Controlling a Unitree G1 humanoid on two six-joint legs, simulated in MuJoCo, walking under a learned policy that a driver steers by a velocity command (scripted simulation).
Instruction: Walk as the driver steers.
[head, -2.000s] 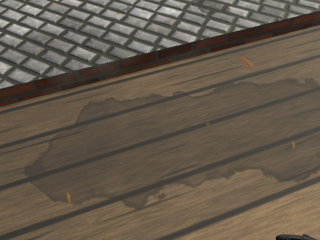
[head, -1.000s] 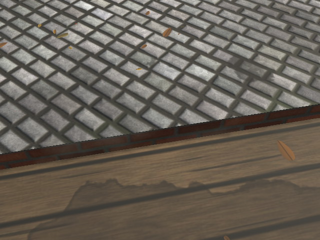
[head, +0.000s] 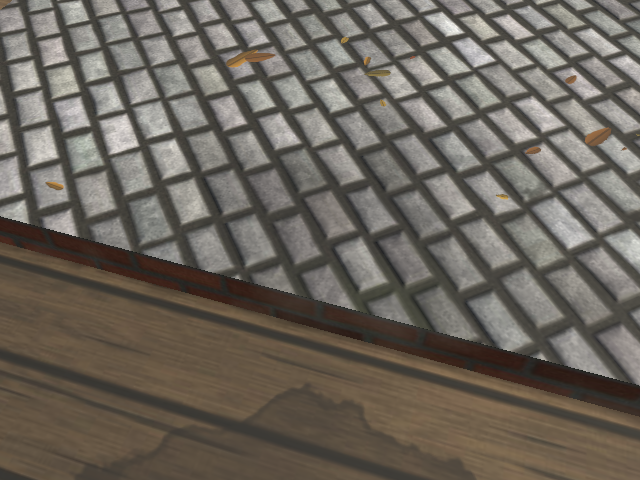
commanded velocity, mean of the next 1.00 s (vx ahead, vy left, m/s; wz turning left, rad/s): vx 0.01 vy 0.00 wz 0.04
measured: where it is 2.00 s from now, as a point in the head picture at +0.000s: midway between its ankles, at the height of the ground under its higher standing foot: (357, 461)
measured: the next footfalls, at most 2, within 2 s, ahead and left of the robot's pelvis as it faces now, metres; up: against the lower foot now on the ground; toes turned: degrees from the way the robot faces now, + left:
left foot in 1.64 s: +0.45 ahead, +0.09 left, +0.00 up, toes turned +2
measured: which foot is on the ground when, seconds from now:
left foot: down 0.00-1.00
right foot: down 0.00-1.00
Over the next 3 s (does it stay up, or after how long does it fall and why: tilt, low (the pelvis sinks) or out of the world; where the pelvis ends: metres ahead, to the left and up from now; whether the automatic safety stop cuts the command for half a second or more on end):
stays up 0.89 0.01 0.13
